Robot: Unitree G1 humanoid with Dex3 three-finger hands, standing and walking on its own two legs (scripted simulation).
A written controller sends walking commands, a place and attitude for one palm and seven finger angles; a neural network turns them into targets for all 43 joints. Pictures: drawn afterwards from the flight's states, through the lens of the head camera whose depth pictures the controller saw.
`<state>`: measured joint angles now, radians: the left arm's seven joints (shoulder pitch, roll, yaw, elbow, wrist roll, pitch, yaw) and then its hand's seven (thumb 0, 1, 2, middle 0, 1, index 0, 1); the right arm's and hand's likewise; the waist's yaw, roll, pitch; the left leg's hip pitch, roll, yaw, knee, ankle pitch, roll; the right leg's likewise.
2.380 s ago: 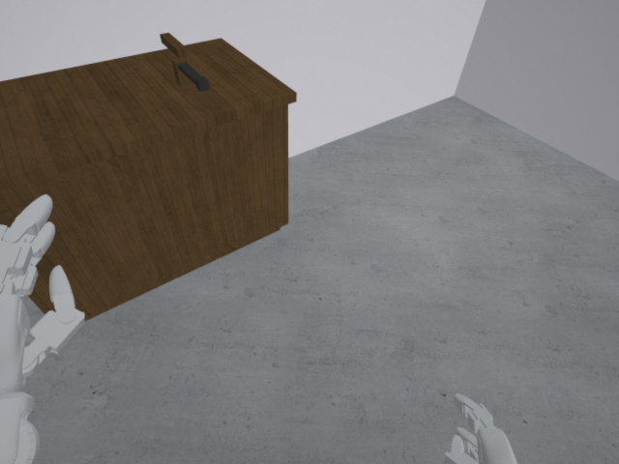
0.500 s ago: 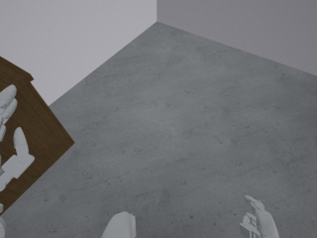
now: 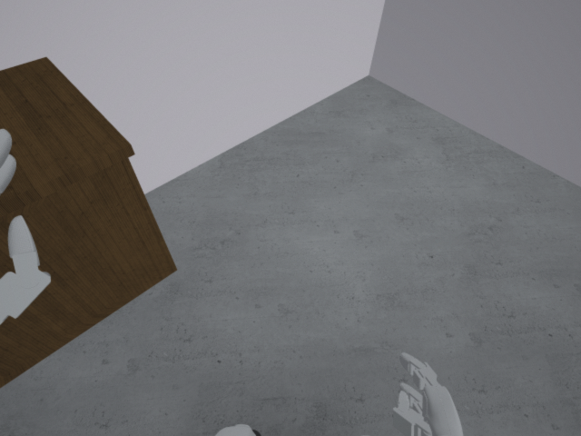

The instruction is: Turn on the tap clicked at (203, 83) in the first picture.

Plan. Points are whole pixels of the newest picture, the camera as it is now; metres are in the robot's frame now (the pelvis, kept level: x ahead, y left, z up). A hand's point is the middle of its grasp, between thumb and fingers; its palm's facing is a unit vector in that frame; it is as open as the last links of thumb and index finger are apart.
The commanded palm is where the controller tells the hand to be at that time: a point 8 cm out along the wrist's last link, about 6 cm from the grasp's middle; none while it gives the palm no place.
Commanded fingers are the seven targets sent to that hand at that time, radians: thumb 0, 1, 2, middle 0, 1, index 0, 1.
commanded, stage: turn to face it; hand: left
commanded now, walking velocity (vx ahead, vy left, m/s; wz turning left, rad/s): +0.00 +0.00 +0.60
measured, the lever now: out of the picture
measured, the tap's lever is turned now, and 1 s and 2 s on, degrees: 0 0 0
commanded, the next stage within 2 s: take the last steps up to it in 0.56 s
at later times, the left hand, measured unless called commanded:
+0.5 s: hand (12, 382) +0.13 +0.23 +0.19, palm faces +0.60 -0.67 -0.44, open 7.4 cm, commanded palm +0.06 +0.26 +0.18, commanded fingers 0.00 0.90 0.90 -0.20 -0.30 -0.20 -0.30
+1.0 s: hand out of the picture +0.04 +0.20 +0.17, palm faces +0.74 -0.56 -0.37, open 7.4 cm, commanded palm -0.02 +0.22 +0.18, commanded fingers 0.00 0.90 0.90 -0.20 -0.30 -0.20 -0.30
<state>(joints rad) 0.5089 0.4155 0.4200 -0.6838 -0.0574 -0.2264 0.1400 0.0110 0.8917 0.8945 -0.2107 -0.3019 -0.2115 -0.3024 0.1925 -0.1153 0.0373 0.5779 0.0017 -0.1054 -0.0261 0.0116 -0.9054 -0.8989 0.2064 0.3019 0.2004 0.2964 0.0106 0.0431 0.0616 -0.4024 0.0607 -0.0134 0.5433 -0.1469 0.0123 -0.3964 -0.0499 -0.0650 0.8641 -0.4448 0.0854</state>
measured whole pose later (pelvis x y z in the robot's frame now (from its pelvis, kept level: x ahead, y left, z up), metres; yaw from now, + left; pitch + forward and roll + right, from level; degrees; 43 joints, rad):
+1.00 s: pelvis -0.05 -0.10 +0.00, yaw +25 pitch -1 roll +2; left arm 0.41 0.30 0.30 -0.40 -0.03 -0.17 0.14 0.01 0.89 0.90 -0.21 -0.30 -0.21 -0.30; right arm 0.21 -0.23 0.02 0.70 -0.01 -0.06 -0.05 0.01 -0.91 -0.90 0.21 0.30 0.20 0.30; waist 0.04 0.03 -0.01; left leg -0.54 0.01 0.01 1.14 -0.35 -0.03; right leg -0.21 -0.07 -0.14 0.55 -0.33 -0.03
